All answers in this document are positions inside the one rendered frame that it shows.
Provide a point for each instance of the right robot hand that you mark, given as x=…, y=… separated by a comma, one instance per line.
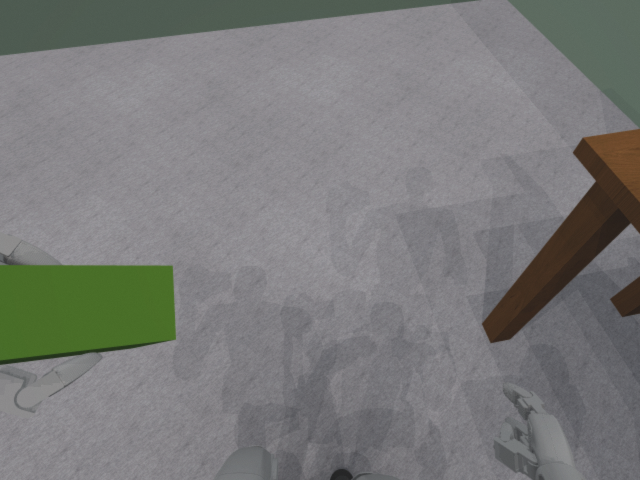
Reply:
x=541, y=442

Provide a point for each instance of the left robot thigh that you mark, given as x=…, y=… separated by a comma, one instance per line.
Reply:
x=249, y=463

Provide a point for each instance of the left robot hand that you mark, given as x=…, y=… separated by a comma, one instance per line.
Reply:
x=20, y=393

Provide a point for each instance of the table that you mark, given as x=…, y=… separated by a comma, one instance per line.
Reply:
x=610, y=205

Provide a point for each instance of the sponge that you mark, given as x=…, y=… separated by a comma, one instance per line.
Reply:
x=53, y=311

